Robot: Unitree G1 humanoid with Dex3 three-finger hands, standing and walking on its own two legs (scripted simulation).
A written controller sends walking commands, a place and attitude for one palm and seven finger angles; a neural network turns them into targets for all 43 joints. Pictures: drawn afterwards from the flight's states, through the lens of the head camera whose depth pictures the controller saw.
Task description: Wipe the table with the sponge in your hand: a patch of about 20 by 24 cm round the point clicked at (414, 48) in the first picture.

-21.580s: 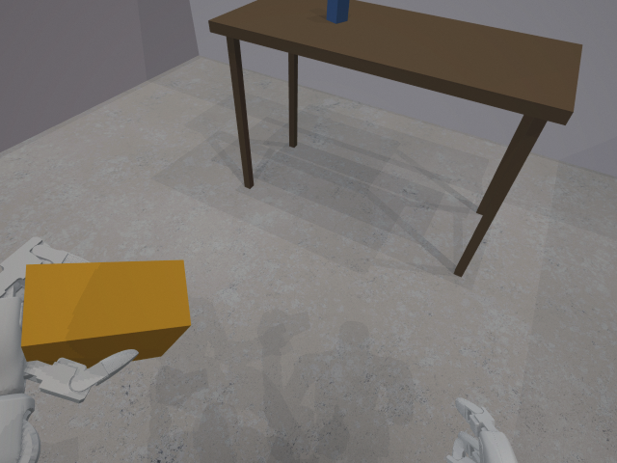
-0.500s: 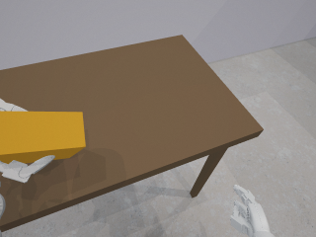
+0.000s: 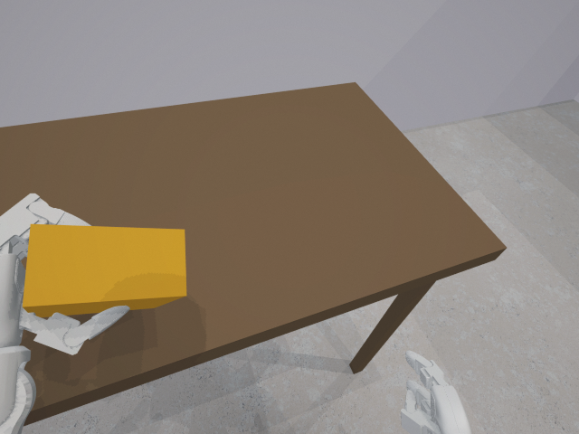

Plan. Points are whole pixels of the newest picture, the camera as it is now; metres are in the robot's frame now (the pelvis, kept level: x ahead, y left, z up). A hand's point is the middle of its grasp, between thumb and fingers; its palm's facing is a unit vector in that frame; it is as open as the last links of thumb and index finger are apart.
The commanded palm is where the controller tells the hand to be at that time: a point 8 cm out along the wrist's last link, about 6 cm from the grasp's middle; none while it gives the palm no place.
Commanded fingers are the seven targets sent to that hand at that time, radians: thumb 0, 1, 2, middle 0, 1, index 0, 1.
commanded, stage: come to a stop and stand still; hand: left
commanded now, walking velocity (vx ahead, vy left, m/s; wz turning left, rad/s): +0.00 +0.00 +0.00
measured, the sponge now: (127, 274) +0.24 +0.21 +0.14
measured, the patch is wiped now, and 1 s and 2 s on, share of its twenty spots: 0.00 0.00 0.00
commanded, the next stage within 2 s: look again from close up in 0.14 s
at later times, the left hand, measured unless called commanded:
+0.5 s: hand (89, 277) +0.22 +0.23 +0.16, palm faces +0.38 -0.84 -0.38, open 10.4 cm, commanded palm +0.16 +0.27 +0.18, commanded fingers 0.00 0.10 1.30 -1.20 -1.60 -1.20 -1.60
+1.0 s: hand (133, 272) +0.23 +0.19 +0.16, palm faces +0.35 -0.86 -0.37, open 10.4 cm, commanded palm +0.17 +0.23 +0.18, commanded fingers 0.00 0.10 1.30 -1.20 -1.60 -1.20 -1.60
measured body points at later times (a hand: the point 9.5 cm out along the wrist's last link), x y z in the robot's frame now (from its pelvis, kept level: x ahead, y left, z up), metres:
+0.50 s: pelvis +0.00 -0.02 +0.00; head +0.03 +0.01 +0.45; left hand +0.20 +0.28 +0.18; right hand +0.19 -0.24 -0.07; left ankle +0.02 +0.05 -0.74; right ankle +0.02 -0.15 -0.74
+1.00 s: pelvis +0.01 -0.05 +0.00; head +0.04 -0.03 +0.45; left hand +0.21 +0.24 +0.18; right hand +0.19 -0.27 -0.07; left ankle +0.02 +0.05 -0.74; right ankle +0.02 -0.15 -0.74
